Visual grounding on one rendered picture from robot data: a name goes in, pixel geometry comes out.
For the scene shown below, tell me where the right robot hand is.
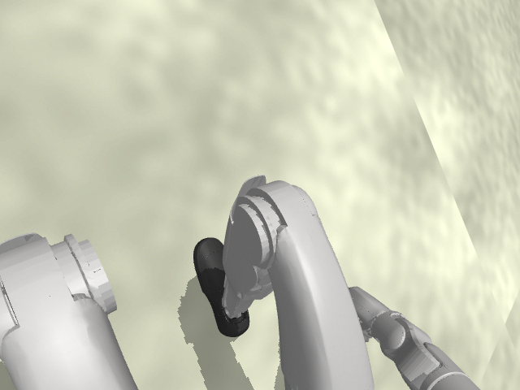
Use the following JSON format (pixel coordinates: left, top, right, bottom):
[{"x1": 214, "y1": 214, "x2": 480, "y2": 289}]
[{"x1": 348, "y1": 286, "x2": 391, "y2": 342}]

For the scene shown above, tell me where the right robot foot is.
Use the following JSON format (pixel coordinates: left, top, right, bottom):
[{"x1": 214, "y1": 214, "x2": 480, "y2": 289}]
[{"x1": 193, "y1": 237, "x2": 249, "y2": 337}]

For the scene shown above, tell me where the right robot arm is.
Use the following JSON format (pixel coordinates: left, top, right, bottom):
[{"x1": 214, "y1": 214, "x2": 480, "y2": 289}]
[{"x1": 371, "y1": 311, "x2": 480, "y2": 390}]

